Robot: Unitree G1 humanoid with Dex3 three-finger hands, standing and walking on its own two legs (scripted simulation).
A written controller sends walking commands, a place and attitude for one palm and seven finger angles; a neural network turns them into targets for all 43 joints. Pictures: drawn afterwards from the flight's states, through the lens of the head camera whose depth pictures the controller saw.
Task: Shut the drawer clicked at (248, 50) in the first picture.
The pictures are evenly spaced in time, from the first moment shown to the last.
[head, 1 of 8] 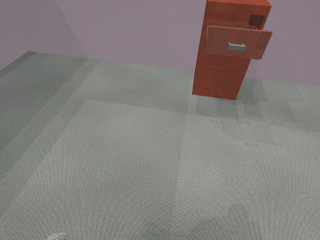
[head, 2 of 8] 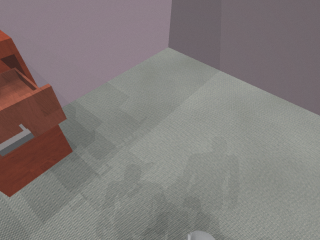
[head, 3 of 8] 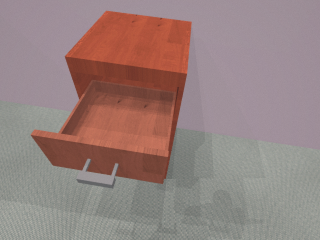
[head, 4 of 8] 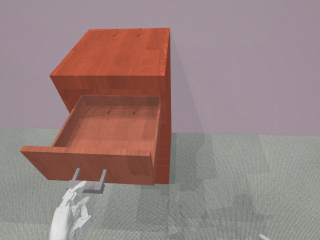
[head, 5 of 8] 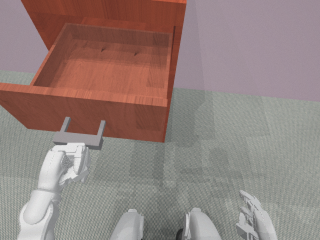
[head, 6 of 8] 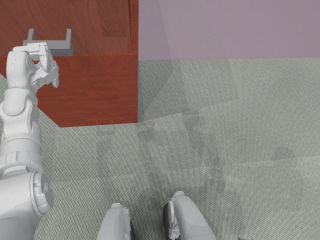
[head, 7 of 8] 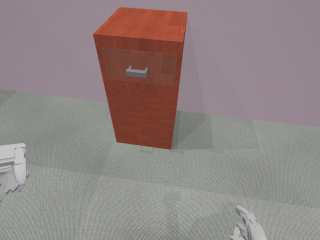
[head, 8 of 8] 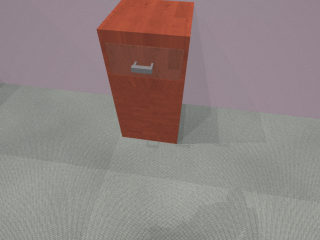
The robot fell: no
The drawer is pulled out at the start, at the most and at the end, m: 0.30 0.30 0.00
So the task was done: yes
